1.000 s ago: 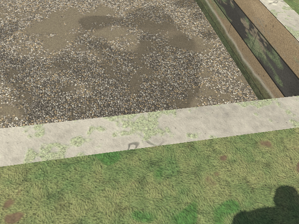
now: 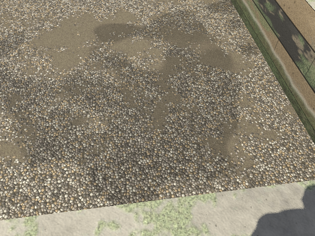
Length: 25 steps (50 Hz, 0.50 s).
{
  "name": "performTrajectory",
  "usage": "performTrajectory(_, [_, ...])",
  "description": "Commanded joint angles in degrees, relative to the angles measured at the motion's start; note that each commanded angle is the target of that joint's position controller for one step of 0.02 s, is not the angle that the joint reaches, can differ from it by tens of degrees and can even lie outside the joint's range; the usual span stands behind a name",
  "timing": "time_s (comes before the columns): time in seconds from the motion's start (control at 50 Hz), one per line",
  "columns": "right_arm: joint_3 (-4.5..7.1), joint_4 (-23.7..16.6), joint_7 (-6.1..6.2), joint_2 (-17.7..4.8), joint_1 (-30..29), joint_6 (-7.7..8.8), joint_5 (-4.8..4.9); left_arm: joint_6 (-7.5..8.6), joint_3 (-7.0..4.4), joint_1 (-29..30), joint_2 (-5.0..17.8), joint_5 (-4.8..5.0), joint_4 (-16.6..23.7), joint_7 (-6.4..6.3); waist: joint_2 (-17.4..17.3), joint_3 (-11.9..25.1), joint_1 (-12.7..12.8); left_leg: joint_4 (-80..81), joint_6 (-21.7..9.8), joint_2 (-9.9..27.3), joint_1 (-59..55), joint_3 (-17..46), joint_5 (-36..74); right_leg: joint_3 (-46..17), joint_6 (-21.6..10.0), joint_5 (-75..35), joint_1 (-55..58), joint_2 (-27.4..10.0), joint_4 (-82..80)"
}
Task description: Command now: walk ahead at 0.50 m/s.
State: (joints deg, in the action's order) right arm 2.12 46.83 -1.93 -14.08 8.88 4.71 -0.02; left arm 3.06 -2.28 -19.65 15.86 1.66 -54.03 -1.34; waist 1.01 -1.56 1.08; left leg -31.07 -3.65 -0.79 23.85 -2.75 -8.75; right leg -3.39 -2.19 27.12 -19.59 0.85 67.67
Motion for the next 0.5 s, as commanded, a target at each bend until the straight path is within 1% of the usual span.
performTrajectory(0.02, [1.33,-1.27,0.23,-5.19,4.96,0.2,-1.39,0.62,-2.23,0.18,6.15,-0.28,3.97,-1.01,-6.57,3.16,-1.6,18.07,-9.06,14.33,-15.65,20.03,-2.94,-2.23,-0.81,-8.11,-16.7,-6.52,1.87])
performTrajectory(0.04, [1.36,-0.95,0.28,-4.73,5.03,0.34,-1.55,0.14,-2.17,-1.33,4.59,-0.46,3.2,-0.9,-7.1,2.89,-0.75,19.41,-9.2,13.21,-13.71,18.16,-1.54,-1.88,-0.63,-9.86,-14.57,-6.91,0.18])
performTrajectory(0.06, [1.45,-0.28,0.52,-4.55,6.26,0.42,-1.24,-0.32,-1.89,-2.26,2.79,-0.18,2.74,-0.94,-5.9,2.55,-0.28,20.0,-9.88,13.25,-13.23,17.79,-0.86,-1.62,-0.66,-10.47,-14.67,-7.26,-0.94])
performTrajectory(0.08, [1.68,0.22,0.78,-5.13,7.47,0.61,-1.1,-0.6,-1.95,-1.52,2.6,-0.3,2.84,-1.0,-5.05,1.76,-0.28,20.8,-10.47,13.45,-12.87,17.27,-0.18,-1.57,-0.46,-11.94,-15.72,-7.52,-2.8])
performTrajectory(0.1, [2.09,1.04,1.06,-6.18,9.21,0.64,-1.16,-0.74,-2.02,-0.1,2.55,-0.49,3.26,-1.04,-4.69,0.75,-0.48,21.08,-10.82,13.5,-13.56,16.91,0.48,-1.7,-0.28,-14.1,-18.2,-7.76,-5.61])
performTrajectory(0.12, [2.24,1.55,1.37,-6.54,10.57,0.23,-0.69,-0.93,-2.04,2.31,2.59,-0.8,4.21,-1.1,-4.43,-0.22,-0.79,21.09,-10.87,13.86,-14.87,16.83,2.48,-1.98,0.06,-16.53,-21.05,-8.2,-8.28])
performTrajectory(0.14, [2.37,1.88,1.71,-6.73,11.53,-0.06,-0.67,-0.93,-2.04,4.34,2.48,-1.14,4.79,-1.05,-4.07,-0.57,-1.13,21.06,-10.62,14.11,-16.0,16.24,4.26,-2.12,0.38,-19.3,-23.03,-8.4,-10.97])
performTrajectory(0.18, [2.13,2.55,2.27,-5.98,12.67,-0.73,-0.74,-1.02,-1.77,6.55,1.56,-1.55,5.22,-0.46,-4.57,-0.44,-1.25,20.01,-9.29,12.81,-16.43,13.21,7.89,-1.43,0.7,-25.48,-23.38,-8.5,-16.21])
performTrajectory(0.2, [2.22,2.73,2.51,-6.28,13.52,-0.91,-0.83,-0.88,-1.47,7.46,0.86,-1.62,5.34,-0.16,-4.62,-0.72,-1.63,19.59,-8.65,12.43,-15.63,11.68,10.39,-0.93,0.75,-27.64,-21.9,-8.15,-18.16])
performTrajectory(0.22, [2.17,3.17,2.68,-6.17,14.2,-1.08,-0.73,-0.75,-1.29,8.63,0.4,-1.72,5.47,0.12,-4.7,-1.02,-1.85,19.07,-8.22,12.0,-15.01,10.29,12.38,-0.33,0.74,-29.77,-20.84,-7.86,-19.98])
performTrajectory(0.24, [1.91,3.64,2.75,-5.19,15.57,-1.09,-0.51,-0.71,-1.0,10.35,0.12,-1.49,5.62,0.54,-4.25,-1.61,-2.4,18.47,-7.83,11.78,-15.23,9.54,12.53,0.3,0.34,-30.88,-20.45,-7.02,-22.19])
performTrajectory(0.26, [1.88,4.18,2.79,-5.26,16.78,-1.2,-0.29,-0.65,-0.77,11.92,-0.28,-1.53,5.94,0.84,-4.5,-2.19,-2.94,17.98,-7.62,11.78,-15.51,9.02,13.06,0.74,0.14,-31.75,-20.01,-6.66,-24.06])
performTrajectory(0.28, [2.16,4.44,2.95,-5.87,17.38,-1.39,-0.01,-0.6,-0.65,12.99,-0.01,-1.74,6.23,0.92,-5.32,-2.53,-3.26,16.83,-7.2,11.54,-16.11,8.44,14.73,0.97,0.12,-31.89,-19.73,-6.15,-26.25])
performTrajectory(0.3, [2.16,4.92,3.03,-5.72,18.92,-1.7,0.27,-0.43,-0.45,15.0,-0.18,-1.85,6.71,1.14,-5.04,-3.02,-4.05,15.68,-7.29,11.65,-16.36,8.68,15.35,1.44,0.19,-31.49,-18.84,-5.53,-27.85])
performTrajectory(0.32, [2.09,5.53,3.13,-5.11,20.67,-2.34,0.58,-0.38,-0.31,16.34,-0.26,-1.93,7.13,1.47,-4.51,-3.62,-4.42,13.95,-7.34,11.8,-16.62,9.28,15.7,1.75,0.24,-30.65,-18.33,-4.86,-29.77])
performTrajectory(0.34, [1.83,4.69,3.26,-5.86,20.62,-2.2,-0.9,-1.88,-0.2,18.51,0.28,-4.63,9.4,1.63,-4.03,-3.13,-4.54,12.7,-7.7,10.78,-15.24,7.61,18.21,8.92,0.04,-28.37,-14.76,-2.55,-29.49])
performTrajectory(0.36, [1.85,4.88,3.29,-5.92,21.51,-2.17,-1.13,-2.38,-0.09,19.62,-0.4,-4.56,9.96,1.6,-5.76,-3.3,-5.38,11.35,-7.76,11.18,-13.43,8.92,19.6,8.75,-0.41,-26.23,-11.34,-2.03,-29.92])
performTrajectory(0.38, [2.13,4.84,3.3,-6.89,21.62,-2.25,-0.93,-2.27,-0.26,17.39,-0.37,-4.33,10.35,1.31,-6.43,-3.21,-3.9,9.72,-7.78,11.54,-13.62,10.11,21.8,8.29,-1.0,-24.12,-8.89,-1.55,-30.65])
performTrajectory(0.4, [2.52,4.41,3.63,-8.29,20.54,-2.31,-0.99,-1.99,-0.69,13.02,0.69,-4.1,9.55,1.14,-7.39,-2.31,-1.8,7.03,-7.26,11.9,-14.21,11.27,24.52,7.23,-1.52,-20.21,-4.72,-0.69,-32.27])
performTrajectory(0.42, [2.77,3.66,4.08,-9.32,18.8,-2.62,-0.67,-1.61,-1.57,5.24,2.27,-4.06,7.74,0.69,-6.69,0.21,1.65,0.31,-6.35,10.29,-15.15,11.12,27.89,6.32,-2.16,-18.38,2.1,0.61,-36.03])
performTrajectory(0.44, [2.69,3.03,4.21,-8.78,17.85,-2.73,0.39,-0.6,-2.46,-4.59,4.83,-4.41,5.58,0.22,-2.46,5.27,6.46,-13.19,-4.33,6.54,-11.25,8.3,23.75,2.3,-3.36,-20.96,14.23,-2.29,-39.65])
performTrajectory(0.46, [1.46,1.59,3.96,-3.29,20.79,-2.07,1.58,0.12,-3.17,-13.31,10.22,-4.58,5.4,-0.32,7.67,15.64,6.92,-33.72,-2.24,0.27,-2.6,4.92,-8.76,-15.48,-5.46,-22.96,28.46,-18.54,-40.68])
performTrajectory(0.48, [1.64,0.2,3.82,-1.38,23.9,-2.32,2.59,-1.32,-4.26,-13.34,13.57,-1.7,4.2,-0.48,16.63,19.34,5.11,-46.07,-1.32,-6.76,11.26,8.98,-24.95,-31.34,-11.27,-19.49,32.6,-26.15,-48.12])
performTrajectory(0.5, [2.18,-0.36,4.1,-5.03,18.22,-2.83,1.17,-2.42,-3.65,-5.36,9.22,-1.32,6.92,-0.74,8.77,11.49,4.62,-48.02,-1.35,-2.34,15.59,12.02,-19.24,-27.49,-10.07,-8.33,24.2,-24.43,-49.93])
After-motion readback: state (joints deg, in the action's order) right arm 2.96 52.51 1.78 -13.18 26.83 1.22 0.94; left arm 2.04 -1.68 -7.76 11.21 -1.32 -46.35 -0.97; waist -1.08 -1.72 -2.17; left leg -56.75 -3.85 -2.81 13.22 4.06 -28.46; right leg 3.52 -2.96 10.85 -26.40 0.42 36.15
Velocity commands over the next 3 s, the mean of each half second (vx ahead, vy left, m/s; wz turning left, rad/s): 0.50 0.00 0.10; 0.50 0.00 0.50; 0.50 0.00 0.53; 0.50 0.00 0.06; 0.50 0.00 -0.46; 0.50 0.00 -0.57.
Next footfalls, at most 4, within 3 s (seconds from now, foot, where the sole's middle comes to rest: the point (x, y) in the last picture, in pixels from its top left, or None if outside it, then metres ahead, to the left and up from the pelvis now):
0.44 right None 0.38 -0.12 -0.77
0.92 left None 0.38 0.11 -0.77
1.30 right None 0.42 -0.04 -0.77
1.62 left None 0.36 0.22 -0.77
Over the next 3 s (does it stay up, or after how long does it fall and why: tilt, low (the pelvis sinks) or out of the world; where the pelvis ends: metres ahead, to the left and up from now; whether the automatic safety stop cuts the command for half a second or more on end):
stays up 0.35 0.20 -0.01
